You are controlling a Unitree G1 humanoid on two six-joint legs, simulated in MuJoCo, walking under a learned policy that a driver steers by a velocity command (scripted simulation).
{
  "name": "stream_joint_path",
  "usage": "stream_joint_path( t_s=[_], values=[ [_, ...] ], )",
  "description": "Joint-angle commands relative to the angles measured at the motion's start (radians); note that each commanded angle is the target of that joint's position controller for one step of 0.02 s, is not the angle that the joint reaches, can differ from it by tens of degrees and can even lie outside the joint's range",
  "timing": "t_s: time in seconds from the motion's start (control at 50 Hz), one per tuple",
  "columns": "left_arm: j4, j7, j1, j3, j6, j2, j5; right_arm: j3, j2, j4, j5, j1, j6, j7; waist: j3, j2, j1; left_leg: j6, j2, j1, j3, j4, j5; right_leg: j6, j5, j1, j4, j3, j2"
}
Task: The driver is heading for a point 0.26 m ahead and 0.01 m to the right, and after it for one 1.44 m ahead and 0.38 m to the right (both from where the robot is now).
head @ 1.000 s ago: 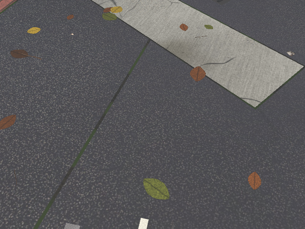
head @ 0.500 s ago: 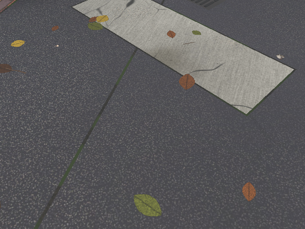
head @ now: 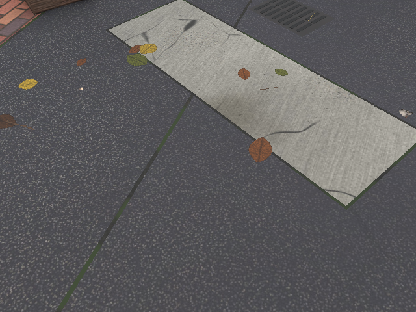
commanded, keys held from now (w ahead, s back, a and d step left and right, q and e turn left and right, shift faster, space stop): w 1.00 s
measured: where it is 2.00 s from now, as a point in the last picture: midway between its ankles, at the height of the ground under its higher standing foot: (255, 175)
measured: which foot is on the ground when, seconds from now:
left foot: up 0.00-0.30, down 0.32-0.84, up 0.86-1.00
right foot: down 0.00-0.34, up 0.36-0.80, down 0.82-1.00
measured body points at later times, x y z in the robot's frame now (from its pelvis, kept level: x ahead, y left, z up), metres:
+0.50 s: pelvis +0.29 +0.05 -0.01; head +0.32 +0.05 +0.44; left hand +0.38 +0.33 -0.13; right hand +0.40 -0.22 -0.12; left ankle +0.33 +0.14 -0.75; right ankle +0.26 -0.10 -0.66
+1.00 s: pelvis +0.57 -0.03 -0.01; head +0.60 -0.05 +0.44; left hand +0.67 +0.24 -0.11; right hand +0.67 -0.31 -0.14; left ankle +0.54 +0.13 -0.66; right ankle +0.61 -0.11 -0.75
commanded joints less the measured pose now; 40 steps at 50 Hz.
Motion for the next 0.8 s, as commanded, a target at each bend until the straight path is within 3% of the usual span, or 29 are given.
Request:
stream_joint_path(
  t_s=[0.02,0.12,0.22,0.26,0.28,0.3,0.32,0.34,0.36,0.38,0.4,0.42,0.44,0.48,0.52,0.58,0.64,0.68,0.74,0.78,0.8],
  values=[
    [-0.061,0.018,-0.040,0.038,-0.010,0.162,-0.008,-0.009,-0.041,-0.058,-0.001,-0.044,-0.015,0.006,0.047,-0.073,-0.028,-0.020,0.024,-0.080,-0.025,-0.157,0.148,-0.114,0.098,0.034,-0.195,0.209,-0.265],
    [-0.020,0.027,0.053,0.037,0.009,0.170,-0.015,0.006,-0.015,-0.104,0.008,-0.209,-0.033,0.033,0.092,-0.077,0.038,-0.021,-0.010,-0.060,0.021,-0.371,0.238,-0.094,0.159,0.115,-0.185,0.147,-0.260],
    [0.012,0.029,0.119,0.042,0.040,0.181,-0.016,0.018,-0.008,-0.158,0.017,-0.326,-0.051,0.070,0.114,-0.094,0.060,0.014,-0.053,-0.077,0.054,-0.480,0.110,-0.104,0.328,0.272,-0.090,0.151,-0.311],
    [0.009,0.034,0.101,0.047,0.046,0.199,-0.017,0.010,-0.034,-0.155,0.016,-0.288,-0.056,0.077,0.075,-0.128,0.018,0.047,-0.090,0.028,0.076,-0.511,0.036,-0.086,0.557,0.299,-0.014,0.142,-0.316],
    [0.006,0.037,0.090,0.051,0.048,0.214,-0.018,-0.002,-0.061,-0.141,0.013,-0.229,-0.056,0.075,0.023,-0.155,-0.020,0.067,-0.125,0.137,0.098,-0.509,0.006,-0.076,0.750,0.305,0.060,0.135,-0.309],
    [0.000,0.039,0.066,0.050,0.053,0.217,-0.016,-0.024,-0.102,-0.102,0.012,-0.090,-0.055,0.067,-0.069,-0.160,-0.101,0.101,-0.151,0.335,0.119,-0.538,0.038,-0.055,0.888,0.275,0.211,0.103,-0.278],
    [-0.019,0.041,0.041,0.041,0.050,0.204,-0.009,-0.043,-0.152,-0.054,0.004,0.095,-0.053,0.054,-0.194,-0.156,-0.186,0.155,-0.069,0.658,0.041,-0.495,0.096,-0.027,0.784,0.094,0.426,0.086,-0.247],
    [-0.056,0.034,0.111,0.013,0.031,0.103,0.002,-0.067,-0.248,-0.028,-0.022,0.245,-0.045,0.042,-0.368,0.045,-0.180,0.293,0.208,1.094,-0.371,-0.468,0.027,0.040,0.319,-0.316,0.819,0.037,-0.104],
    [-0.034,0.026,0.139,0.002,0.007,0.083,-0.010,-0.049,-0.185,-0.010,-0.005,0.260,-0.039,0.040,-0.469,0.178,-0.172,0.368,0.318,1.191,-0.696,-0.610,-0.051,0.058,-0.375,-0.501,1.026,0.156,-0.003],
    [-0.066,0.019,0.039,0.031,-0.011,0.184,-0.040,-0.031,-0.131,-0.012,0.007,0.195,-0.031,0.035,-0.298,0.117,-0.180,0.312,0.269,1.065,-0.564,-0.648,-0.120,0.049,-0.349,-0.603,1.080,0.190,-0.073],
    [-0.093,0.016,-0.044,0.032,-0.020,0.187,-0.052,-0.022,-0.104,-0.020,0.008,0.126,-0.027,0.031,-0.166,0.061,-0.153,0.273,0.224,0.898,-0.408,-0.678,-0.089,0.043,-0.264,-0.611,1.041,0.151,-0.126],
    [-0.102,0.019,-0.081,0.031,-0.020,0.166,-0.041,-0.015,-0.083,-0.018,0.001,0.068,-0.028,0.036,-0.073,-0.005,-0.112,0.251,0.175,0.741,-0.319,-0.727,-0.034,0.049,-0.197,-0.586,0.960,0.125,-0.163],
    [-0.097,0.023,-0.075,0.039,-0.009,0.161,-0.026,-0.006,-0.055,-0.023,-0.008,0.032,-0.035,0.039,-0.034,0.006,-0.076,0.235,0.137,0.639,-0.255,-0.765,0.014,0.055,-0.150,-0.530,0.903,0.127,-0.194],
    [-0.081,0.023,-0.019,0.031,0.016,0.113,-0.021,-0.010,-0.060,-0.014,-0.008,0.009,-0.047,0.045,-0.018,0.032,-0.031,0.248,0.115,0.525,-0.198,-0.827,0.057,0.076,-0.115,-0.451,0.858,0.121,-0.211],
    [-0.098,0.028,-0.048,0.028,0.030,0.100,-0.014,-0.016,-0.083,0.007,-0.003,0.013,-0.057,0.043,0.016,0.029,-0.018,0.258,0.108,0.466,-0.135,-0.863,0.111,0.100,-0.070,-0.470,0.784,0.110,-0.223],
    [-0.136,0.024,-0.167,0.022,0.024,0.091,-0.006,-0.022,-0.108,0.032,-0.001,0.046,-0.053,0.028,0.047,0.017,-0.048,0.233,0.068,0.462,-0.051,-0.878,0.137,0.114,0.121,-0.495,0.574,0.093,-0.221],
    [-0.164,0.011,-0.288,0.012,0.011,0.071,-0.012,-0.027,-0.136,0.057,0.008,0.104,-0.045,0.020,0.058,0.007,-0.099,0.200,0.050,0.479,-0.007,-0.875,0.104,0.108,0.274,-0.434,0.367,0.055,-0.177],
    [-0.184,0.002,-0.339,0.013,0.008,0.080,-0.020,-0.031,-0.152,0.080,0.017,0.147,-0.038,0.020,0.063,0.012,-0.118,0.195,0.084,0.547,-0.025,-0.854,0.069,0.098,0.284,-0.439,0.304,0.065,-0.168],
    [-0.210,-0.012,-0.376,0.021,0.004,0.111,-0.020,-0.036,-0.163,0.103,0.023,0.166,-0.020,0.014,0.067,0.018,-0.111,0.172,0.142,0.665,-0.052,-0.790,0.087,0.060,0.193,-0.461,0.243,0.081,-0.158],
    [-0.203,-0.017,-0.326,0.031,0.000,0.133,-0.019,-0.040,-0.173,0.110,0.021,0.154,-0.007,0.010,0.038,0.035,-0.072,0.149,0.151,0.709,-0.054,-0.713,0.209,0.033,0.113,-0.380,0.218,0.059,-0.134],
    [-0.177,-0.014,-0.230,0.047,-0.001,0.158,-0.016,-0.037,-0.169,0.108,0.020,0.137,0.000,0.008,-0.019,0.028,-0.015,0.127,0.116,0.701,-0.021,-0.590,0.358,0.010,0.101,-0.243,0.193,0.025,-0.101]
  ],
)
